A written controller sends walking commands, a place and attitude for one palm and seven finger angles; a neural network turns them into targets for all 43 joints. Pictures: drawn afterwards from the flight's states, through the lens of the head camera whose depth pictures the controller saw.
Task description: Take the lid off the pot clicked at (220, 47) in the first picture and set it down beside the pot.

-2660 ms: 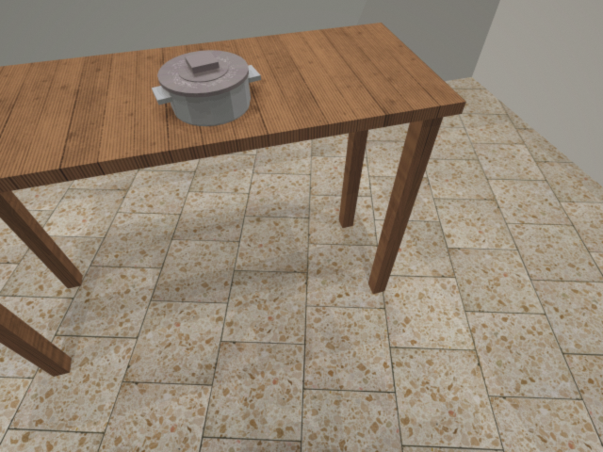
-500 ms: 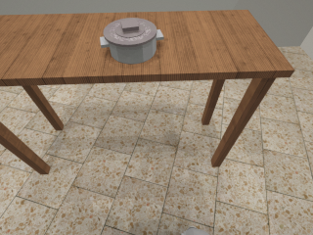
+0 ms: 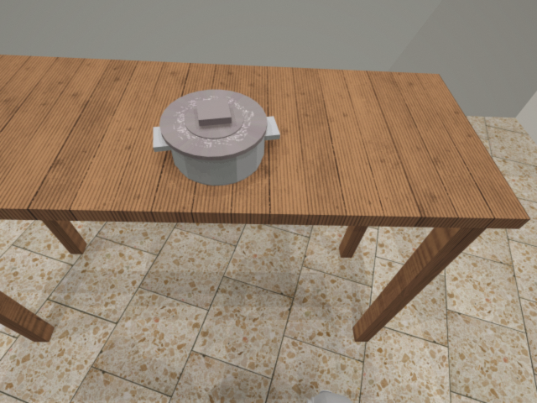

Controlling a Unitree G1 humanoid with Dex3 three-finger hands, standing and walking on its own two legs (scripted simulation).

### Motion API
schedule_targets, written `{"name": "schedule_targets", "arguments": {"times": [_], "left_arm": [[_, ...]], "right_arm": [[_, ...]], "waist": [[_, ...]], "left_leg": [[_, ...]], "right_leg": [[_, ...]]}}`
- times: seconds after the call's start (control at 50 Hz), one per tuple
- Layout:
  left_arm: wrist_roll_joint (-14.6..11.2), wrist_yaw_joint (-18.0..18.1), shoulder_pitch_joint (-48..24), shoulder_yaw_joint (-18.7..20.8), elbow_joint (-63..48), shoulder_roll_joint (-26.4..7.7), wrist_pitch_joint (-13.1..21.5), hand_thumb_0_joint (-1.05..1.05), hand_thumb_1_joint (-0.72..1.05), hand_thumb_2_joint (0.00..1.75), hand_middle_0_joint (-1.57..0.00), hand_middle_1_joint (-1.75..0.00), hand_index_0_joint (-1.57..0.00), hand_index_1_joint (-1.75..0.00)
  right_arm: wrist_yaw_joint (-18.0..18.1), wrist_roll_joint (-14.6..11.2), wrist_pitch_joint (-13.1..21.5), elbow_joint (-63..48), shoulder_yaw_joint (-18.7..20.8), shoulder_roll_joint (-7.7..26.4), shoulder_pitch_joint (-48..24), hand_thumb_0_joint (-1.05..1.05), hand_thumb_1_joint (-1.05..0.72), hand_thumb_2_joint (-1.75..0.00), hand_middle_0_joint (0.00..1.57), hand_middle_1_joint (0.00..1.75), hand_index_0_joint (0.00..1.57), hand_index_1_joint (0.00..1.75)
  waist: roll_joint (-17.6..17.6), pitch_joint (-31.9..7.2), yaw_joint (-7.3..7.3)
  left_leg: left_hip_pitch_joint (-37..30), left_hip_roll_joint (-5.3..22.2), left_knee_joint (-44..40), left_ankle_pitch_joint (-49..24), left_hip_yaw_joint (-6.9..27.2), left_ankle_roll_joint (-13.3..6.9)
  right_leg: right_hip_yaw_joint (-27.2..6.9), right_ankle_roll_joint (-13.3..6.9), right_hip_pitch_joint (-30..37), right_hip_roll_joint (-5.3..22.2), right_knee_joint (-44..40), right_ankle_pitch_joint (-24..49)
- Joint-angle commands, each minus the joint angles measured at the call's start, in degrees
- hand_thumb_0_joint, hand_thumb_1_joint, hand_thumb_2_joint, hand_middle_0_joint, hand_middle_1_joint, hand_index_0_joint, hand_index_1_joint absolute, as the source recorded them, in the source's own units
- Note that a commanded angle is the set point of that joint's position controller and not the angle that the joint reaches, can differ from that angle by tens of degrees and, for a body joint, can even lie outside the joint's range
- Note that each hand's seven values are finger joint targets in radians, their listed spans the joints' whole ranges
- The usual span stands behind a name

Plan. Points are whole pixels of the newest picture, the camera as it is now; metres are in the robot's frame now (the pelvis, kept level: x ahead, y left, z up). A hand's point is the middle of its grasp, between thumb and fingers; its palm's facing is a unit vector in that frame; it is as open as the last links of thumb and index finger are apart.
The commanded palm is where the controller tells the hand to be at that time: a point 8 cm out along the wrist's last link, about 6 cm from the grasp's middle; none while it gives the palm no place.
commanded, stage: come to a stop and stand still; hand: left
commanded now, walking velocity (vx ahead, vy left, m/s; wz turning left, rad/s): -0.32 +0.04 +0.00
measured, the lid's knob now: (213, 111) +0.52 +0.13 +0.14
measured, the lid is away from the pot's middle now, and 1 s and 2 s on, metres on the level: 0.00 0.00 0.00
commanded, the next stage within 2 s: look again from close up in 1.48 s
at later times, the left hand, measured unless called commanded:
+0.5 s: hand out of the picture +0.07 +0.21 -0.19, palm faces +0.08 -0.95 -0.29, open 7.4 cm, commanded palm none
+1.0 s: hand out of the picture +0.01 +0.19 -0.17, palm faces +0.04 -0.98 -0.20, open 7.4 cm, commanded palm none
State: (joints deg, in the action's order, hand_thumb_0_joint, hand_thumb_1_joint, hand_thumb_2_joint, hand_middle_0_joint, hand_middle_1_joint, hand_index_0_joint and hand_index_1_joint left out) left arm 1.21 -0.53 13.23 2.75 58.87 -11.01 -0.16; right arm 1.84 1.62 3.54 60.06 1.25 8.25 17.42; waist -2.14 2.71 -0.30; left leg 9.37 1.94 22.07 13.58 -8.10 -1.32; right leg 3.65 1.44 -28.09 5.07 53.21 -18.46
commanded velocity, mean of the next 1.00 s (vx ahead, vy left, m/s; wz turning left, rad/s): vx -0.03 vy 0.00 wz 0.00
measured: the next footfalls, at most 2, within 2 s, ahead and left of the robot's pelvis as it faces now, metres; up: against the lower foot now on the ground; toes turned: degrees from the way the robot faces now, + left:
right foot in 0.10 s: +0.13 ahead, -0.16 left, +0.00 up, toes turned -5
left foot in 0.48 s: +0.05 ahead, +0.13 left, +0.00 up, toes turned +1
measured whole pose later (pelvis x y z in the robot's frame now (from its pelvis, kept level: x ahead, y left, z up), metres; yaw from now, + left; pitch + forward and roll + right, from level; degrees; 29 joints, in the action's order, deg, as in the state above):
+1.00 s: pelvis +0.01 +0.02 -0.01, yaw +1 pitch +0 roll +1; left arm 0.7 1.1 19.0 -0.3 57.1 -8.2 -0.9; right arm 1.6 1.0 -0.4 57.8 0.0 9.3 19.4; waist 1.0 1.8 0.0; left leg 12.3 -0.8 27.9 15.5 -1.3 -0.7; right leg 0.1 -2.4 -14.8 -1.9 29.2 -14.2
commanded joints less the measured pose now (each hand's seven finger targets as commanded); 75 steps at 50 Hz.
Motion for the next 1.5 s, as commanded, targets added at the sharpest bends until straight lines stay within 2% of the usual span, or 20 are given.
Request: {"name": "schedule_targets", "arguments": {"times": [0.0,0.04,0.06,0.1,0.14,0.24,0.36,0.38,0.42,0.44,0.46,0.48,0.52,0.62,0.68,0.7,0.74,0.78,0.86,1.48], "left_arm": [[-0.16,0.84,1.57,-0.80,-1.80,0.14,1.08,0.00,0.90,0.90,-0.20,-0.30,-0.20,-0.30],[-0.22,1.36,5.68,-0.46,-0.60,-2.39,1.56,0.00,0.90,0.90,-0.20,-0.30,-0.20,-0.30],[0.02,1.96,7.17,0.23,-0.19,-6.19,1.82,0.00,0.90,0.90,-0.20,-0.30,-0.20,-0.30],[0.04,2.38,8.02,1.29,-0.46,-11.37,1.57,0.00,0.90,0.90,-0.20,-0.30,-0.20,-0.30],[0.04,3.31,10.89,2.37,0.13,-13.19,1.49,0.00,0.90,0.90,-0.20,-0.30,-0.20,-0.30],[0.29,4.62,3.37,2.92,-4.14,-11.23,0.11,0.00,0.90,0.90,-0.20,-0.30,-0.20,-0.30],[1.41,3.85,-2.24,3.23,-8.27,-13.09,-0.63,0.00,0.90,0.90,-0.20,-0.30,-0.20,-0.30],[1.34,5.85,-3.20,2.52,-9.45,-13.58,0.51,0.00,0.90,0.90,-0.20,-0.30,-0.20,-0.30],[-0.01,4.84,-1.80,1.15,-9.90,-11.00,-0.91,0.00,0.90,0.90,-0.20,-0.30,-0.20,-0.30],[-0.42,3.88,0.99,-0.07,-10.08,-7.12,-2.00,0.00,0.90,0.90,-0.20,-0.30,-0.20,-0.30],[-0.48,3.46,2.88,0.17,-11.08,-5.70,-2.93,0.00,0.90,0.90,-0.20,-0.30,-0.20,-0.30],[-0.43,2.89,3.03,0.79,-11.11,-5.63,-2.80,0.00,0.90,0.90,-0.20,-0.30,-0.20,-0.30],[0.78,2.19,4.86,0.13,-10.34,-5.54,-3.16,0.00,0.90,0.90,-0.20,-0.30,-0.20,-0.30],[0.60,1.35,10.20,-0.08,-10.47,-6.24,-0.54,0.00,0.90,0.90,-0.20,-0.30,-0.20,-0.30],[0.52,1.69,8.45,0.00,-11.34,-10.37,0.93,0.00,0.90,0.90,-0.20,-0.30,-0.20,-0.30],[0.32,2.11,6.90,0.06,-11.46,-10.01,1.44,0.00,0.90,0.90,-0.20,-0.30,-0.20,-0.30],[0.27,2.58,4.56,-0.12,-11.00,-8.83,1.64,0.00,0.90,0.90,-0.20,-0.30,-0.20,-0.30],[0.03,2.46,4.20,-0.12,-9.89,-8.68,1.69,0.00,0.90,0.90,-0.20,-0.30,-0.20,-0.30],[-0.43,1.95,7.09,-0.71,-7.42,-5.11,1.24,0.00,0.90,0.90,-0.20,-0.30,-0.20,-0.30],[-0.88,2.70,4.14,-1.77,-2.28,-4.75,1.52,0.00,0.90,0.90,-0.20,-0.30,-0.20,-0.30]], "right_arm": [[0.44,-0.31,-0.21,-0.25,1.42,8.09,1.84,0.00,-0.90,-0.90,0.20,0.30,0.20,0.30],[0.35,-0.75,-0.95,0.51,1.53,8.39,0.75,0.00,-0.90,-0.90,0.20,0.30,0.20,0.30],[0.19,-1.14,-1.27,0.33,1.82,6.99,1.58,0.00,-0.90,-0.90,0.20,0.30,0.20,0.30],[-0.23,-1.57,-2.92,-0.10,2.74,5.36,3.87,0.00,-0.90,-0.90,0.20,0.30,0.20,0.30],[0.45,-1.56,-4.54,-1.25,3.20,5.31,0.45,0.00,-0.90,-0.90,0.20,0.30,0.20,0.30],[-0.64,-1.05,-6.78,-3.72,3.73,6.03,-4.71,0.00,-0.90,-0.90,0.20,0.30,0.20,0.30],[-1.96,-1.04,-6.65,-6.41,3.36,5.90,-4.75,0.00,-0.90,-0.90,0.20,0.30,0.20,0.30],[-1.88,-2.03,-4.06,-10.22,3.62,8.95,0.95,0.00,-0.90,-0.90,0.20,0.30,0.20,0.30],[-1.73,-0.80,-3.68,-11.73,3.15,8.83,0.71,0.00,-0.90,-0.90,0.20,0.30,0.20,0.30],[-1.47,0.00,-3.92,-13.82,3.53,13.04,-2.48,0.00,-0.90,-0.90,0.20,0.30,0.20,0.30],[-1.30,0.76,-4.80,-16.77,3.72,16.70,-6.76,0.00,-0.90,-0.90,0.20,0.30,0.20,0.30],[-1.46,1.28,-5.10,-17.64,3.72,16.95,-10.17,0.00,-0.90,-0.90,0.20,0.30,0.20,0.30],[-1.67,1.23,-4.74,-17.04,3.15,15.64,-12.27,0.00,-0.90,-0.90,0.20,0.30,0.20,0.30],[-1.00,0.61,-4.22,-16.21,2.79,14.10,-7.01,0.00,-0.90,-0.90,0.20,0.30,0.20,0.30],[-0.96,-0.69,-4.49,-15.92,1.10,8.25,-4.28,0.00,-0.90,-0.90,0.20,0.30,0.20,0.30],[-1.06,-0.77,-4.45,-15.03,1.04,8.31,-4.33,0.00,-0.90,-0.90,0.20,0.30,0.20,0.30],[-1.11,-1.14,-4.17,-13.12,1.08,7.60,-1.83,0.00,-0.90,-0.90,0.20,0.30,0.20,0.30],[-1.13,-1.21,-3.33,-10.53,0.44,5.47,1.32,0.00,-0.90,-0.90,0.20,0.30,0.20,0.30],[-0.27,-0.83,-1.91,-8.86,0.34,7.95,-0.44,0.00,-0.90,-0.90,0.20,0.30,0.20,0.30],[0.37,-1.05,-1.90,-1.09,-0.39,5.70,1.12,0.00,-0.90,-0.90,0.20,0.30,0.20,0.30]], "waist": [[10.33,-3.52,-0.20],[6.95,-5.10,2.11],[2.91,-6.73,1.89],[-1.51,-6.33,1.05],[-13.93,-10.12,4.54],[-7.44,-9.44,2.75],[-10.55,-6.00,0.76],[-5.55,-19.84,-3.97],[10.74,-15.92,-2.80],[22.34,-8.15,-1.22],[20.62,-0.46,0.16],[10.63,3.65,1.32],[18.34,6.43,2.17],[2.92,2.65,2.54],[-7.75,0.26,-0.54],[-10.51,1.70,-0.44],[-6.12,0.77,-2.29],[-3.59,-1.54,-2.74],[4.63,-1.82,0.64],[2.81,-0.78,0.13]], "left_leg": [[-3.95,11.38,-1.21,-38.21,5.26,-5.41],[-2.63,8.86,3.89,-30.78,4.80,-1.73],[2.53,6.43,6.11,-20.23,4.29,0.58],[8.82,-0.21,13.64,3.86,2.21,2.78],[15.01,-1.62,33.46,26.26,5.08,3.59],[19.52,-1.49,46.84,16.90,10.82,4.46],[10.56,-1.43,31.89,13.45,7.51,3.78],[10.74,-2.34,20.05,19.27,5.22,4.77],[-3.59,-1.38,0.18,0.33,4.30,3.19],[3.61,7.71,-4.60,11.62,18.42,-0.44],[16.26,14.18,-8.76,22.92,26.34,-6.70],[26.78,14.08,-10.33,31.36,26.54,-8.28],[26.72,10.88,-10.62,32.43,24.92,-6.75],[16.26,9.82,0.00,17.89,20.56,-5.30],[12.86,-2.96,19.13,15.46,6.15,0.48],[12.87,-2.60,23.94,13.89,7.94,0.58],[9.14,-1.79,22.14,11.97,9.42,0.38],[2.54,-2.42,7.67,6.97,7.57,0.31],[5.76,5.39,-2.38,3.12,16.01,-2.34],[0.66,3.33,-0.93,-7.05,11.54,-0.13]], "right_leg": [[1.94,0.51,8.15,-1.47,-16.96,5.78],[1.94,0.57,16.63,-1.20,-28.76,18.18],[-2.71,-0.46,23.21,2.63,-26.14,35.78],[-10.75,-7.10,25.65,14.56,-22.85,62.42],[-17.12,-14.27,29.84,20.72,-25.50,76.77],[-11.60,-13.70,23.94,16.87,-27.51,53.87],[-10.93,-11.26,10.85,13.94,-32.85,20.90],[-14.72,-9.71,30.03,14.67,-24.00,50.02],[-4.61,-4.72,13.24,6.21,-14.80,12.16],[1.43,-0.94,3.84,-1.00,-9.54,-11.49],[-0.75,-0.98,2.29,-3.87,-2.07,-12.81],[-2.26,-1.98,6.84,-3.92,0.76,-9.46],[-2.68,-2.02,3.49,-5.63,7.26,-8.01],[-3.73,-3.31,11.34,-6.64,-21.30,-3.12],[-29.58,-11.40,6.10,6.78,-40.28,-20.06],[-32.34,-13.74,5.12,8.92,-42.95,-15.44],[-26.50,-14.66,5.09,7.51,-39.94,-5.21],[-18.78,-11.39,7.68,4.25,-34.31,2.33],[-9.75,-4.94,13.70,-3.04,-28.62,1.24],[-11.98,-5.48,17.75,0.47,-31.12,17.19]]}}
